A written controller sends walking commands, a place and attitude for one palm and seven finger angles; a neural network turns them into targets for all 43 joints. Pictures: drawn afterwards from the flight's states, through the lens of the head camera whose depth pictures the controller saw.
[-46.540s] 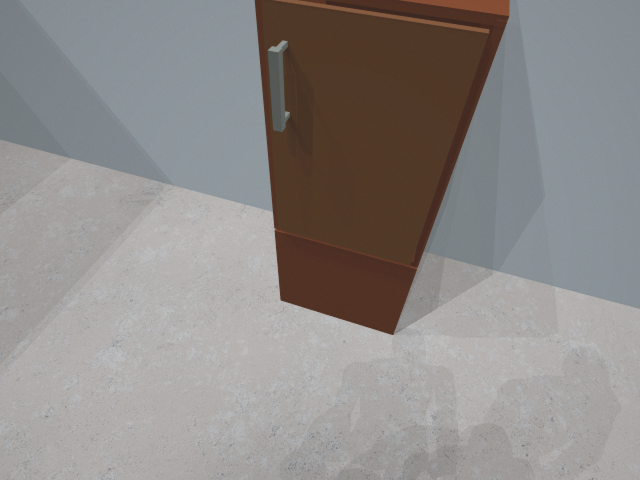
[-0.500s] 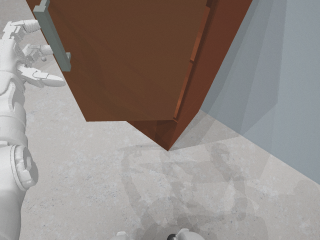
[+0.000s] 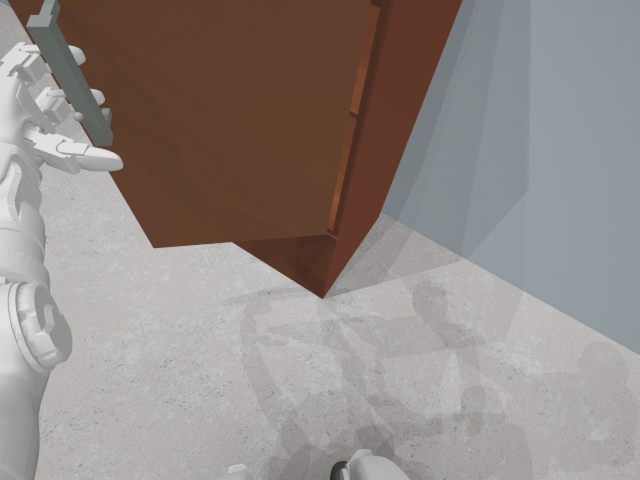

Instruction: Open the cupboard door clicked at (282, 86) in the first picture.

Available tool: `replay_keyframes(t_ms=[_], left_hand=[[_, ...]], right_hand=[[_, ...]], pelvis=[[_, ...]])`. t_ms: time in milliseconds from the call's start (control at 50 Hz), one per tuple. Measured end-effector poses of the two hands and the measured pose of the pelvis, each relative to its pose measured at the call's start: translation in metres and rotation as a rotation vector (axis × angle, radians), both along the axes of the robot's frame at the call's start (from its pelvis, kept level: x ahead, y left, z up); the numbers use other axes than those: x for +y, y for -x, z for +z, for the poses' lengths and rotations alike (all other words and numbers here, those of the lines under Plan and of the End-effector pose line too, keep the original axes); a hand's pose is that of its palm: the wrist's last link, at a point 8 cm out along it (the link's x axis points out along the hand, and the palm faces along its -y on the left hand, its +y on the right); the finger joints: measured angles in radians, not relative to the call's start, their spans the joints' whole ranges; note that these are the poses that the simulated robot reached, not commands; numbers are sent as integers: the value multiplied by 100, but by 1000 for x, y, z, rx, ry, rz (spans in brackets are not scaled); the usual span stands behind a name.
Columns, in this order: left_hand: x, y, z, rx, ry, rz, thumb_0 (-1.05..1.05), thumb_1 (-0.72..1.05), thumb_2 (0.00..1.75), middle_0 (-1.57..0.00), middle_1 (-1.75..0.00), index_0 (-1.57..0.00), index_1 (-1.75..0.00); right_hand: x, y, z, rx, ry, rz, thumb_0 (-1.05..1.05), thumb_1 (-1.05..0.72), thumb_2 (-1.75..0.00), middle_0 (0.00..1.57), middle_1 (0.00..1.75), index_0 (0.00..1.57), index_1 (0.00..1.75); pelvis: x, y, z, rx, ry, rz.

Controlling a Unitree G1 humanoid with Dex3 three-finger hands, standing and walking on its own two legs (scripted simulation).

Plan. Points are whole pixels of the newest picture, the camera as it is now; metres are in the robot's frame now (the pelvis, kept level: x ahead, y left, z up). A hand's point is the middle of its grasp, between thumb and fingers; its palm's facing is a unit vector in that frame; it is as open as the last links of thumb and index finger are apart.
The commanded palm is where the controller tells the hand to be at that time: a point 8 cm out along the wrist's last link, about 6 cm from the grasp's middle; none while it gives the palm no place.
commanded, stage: slide the fingers in behind the handle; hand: left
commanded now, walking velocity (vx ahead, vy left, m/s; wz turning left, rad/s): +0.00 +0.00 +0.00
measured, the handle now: (79, 79) +0.57 +0.24 +0.13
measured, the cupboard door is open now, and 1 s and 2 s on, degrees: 41 41 85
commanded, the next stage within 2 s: close the thumb around the handle in 0.06 s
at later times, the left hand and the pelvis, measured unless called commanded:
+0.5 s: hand (93, 110) +0.52 +0.22 +0.13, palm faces +0.04 -1.00 -0.01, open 10.7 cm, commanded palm +0.49 +0.26 +0.12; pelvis +0.01 +0.00 +0.00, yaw -1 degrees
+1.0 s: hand (93, 112) +0.52 +0.22 +0.13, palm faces +0.03 -1.00 +0.00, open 5.7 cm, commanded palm +0.49 +0.27 +0.12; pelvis +0.00 +0.00 +0.00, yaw +0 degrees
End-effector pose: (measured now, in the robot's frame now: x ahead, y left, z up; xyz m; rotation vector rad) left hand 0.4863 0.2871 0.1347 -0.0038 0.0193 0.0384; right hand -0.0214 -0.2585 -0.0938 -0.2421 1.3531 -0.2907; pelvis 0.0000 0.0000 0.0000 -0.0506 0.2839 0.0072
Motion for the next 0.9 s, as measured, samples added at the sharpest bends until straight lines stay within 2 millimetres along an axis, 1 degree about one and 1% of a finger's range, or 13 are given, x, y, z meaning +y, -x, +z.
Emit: replay_keyframes(t_ms=[120, 200, 300, 400, 520, 620, 760, 800, 900], left_hand=[[-8, -4, -1, -11, -11, -16, -1, -50, 30, -29, -119, -30, -120], [-14, -8, -6, 2, 12, -12, -1, -50, 31, -30, -119, -30, -120], [-16, -12, -6, -9, -12, 4, -1, -42, 34, -31, -120, -30, -121], [-15, -12, -2, -17, -15, 8, -1, -24, 41, -32, -122, -31, -123], [-13, -9, 1, -11, -11, 8, -1, 5, 54, -34, -125, -34, -126], [-13, -5, 1, -6, -11, 5, 0, 32, 65, -36, -128, -35, -129], [-12, -7, -1, -2, -2, 6, 1, 67, 81, -37, -131, -38, -132], [-12, -7, -1, -6, -14, -4, 1, 72, 83, -37, -131, -38, -133], [-13, -7, -1, -12, -2, -4, 1, 73, 83, -36, -133, -36, -134]], right_hand=[[-6, 6, 3, 13, 27, 6, 0, -90, -90, 20, 30, 21, 30], [-7, 8, 4, 11, 31, 1, 0, -90, -90, 20, 30, 21, 30], [-4, 8, 3, 4, 22, -11, 0, -90, -90, 20, 30, 21, 30], [1, 6, 0, 6, 0, -18, 0, -90, -90, 20, 30, 21, 30], [3, -2, -2, -4, -17, -15, 0, -90, -90, 20, 30, 21, 30], [1, -11, -2, -22, -18, -3, 0, -90, -90, 20, 30, 21, 30], [-7, -20, 1, -46, 7, 7, 0, -90, -90, 20, 30, 21, 30], [-9, -20, 1, -46, 14, 8, 0, -90, -90, 20, 30, 21, 30], [-10, -18, 2, -38, 18, 8, 0, -90, -90, 20, 30, 21, 30]], pelvis=[[2, 2, -1, 10, 1, 4], [2, 3, -2, 12, 0, 0], [2, 1, -2, 17, -1, -8], [1, -2, -1, 14, -2, -11], [0, -7, 1, 11, -3, -12], [-1, -8, 1, 2, -3, -8], [-2, -6, 1, 4, -4, -7], [-2, -6, 1, 6, -4, -7], [-2, -6, 1, 6, -4, -9]])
